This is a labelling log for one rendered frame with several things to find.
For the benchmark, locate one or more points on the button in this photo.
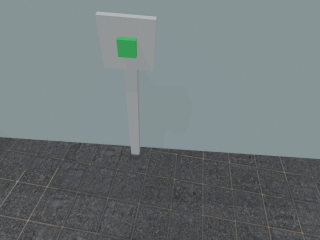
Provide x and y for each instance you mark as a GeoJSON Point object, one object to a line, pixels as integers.
{"type": "Point", "coordinates": [127, 47]}

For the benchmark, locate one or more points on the panel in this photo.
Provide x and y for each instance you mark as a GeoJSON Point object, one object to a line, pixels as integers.
{"type": "Point", "coordinates": [143, 28]}

